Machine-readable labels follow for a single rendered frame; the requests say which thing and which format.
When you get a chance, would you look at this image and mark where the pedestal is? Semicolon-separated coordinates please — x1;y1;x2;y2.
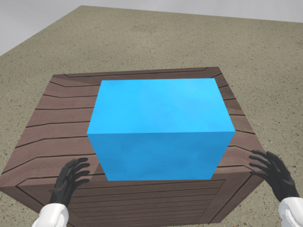
0;67;266;227

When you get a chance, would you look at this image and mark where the robot right forearm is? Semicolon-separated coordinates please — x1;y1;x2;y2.
278;197;303;227

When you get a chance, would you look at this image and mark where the left robot hand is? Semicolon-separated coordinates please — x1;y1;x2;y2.
49;157;90;208

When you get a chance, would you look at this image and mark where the carton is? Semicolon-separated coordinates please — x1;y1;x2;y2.
87;78;235;181

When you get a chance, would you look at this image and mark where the robot left forearm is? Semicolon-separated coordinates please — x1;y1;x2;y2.
31;203;69;227

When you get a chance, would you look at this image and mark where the right robot hand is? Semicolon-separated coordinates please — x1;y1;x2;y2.
249;150;300;203

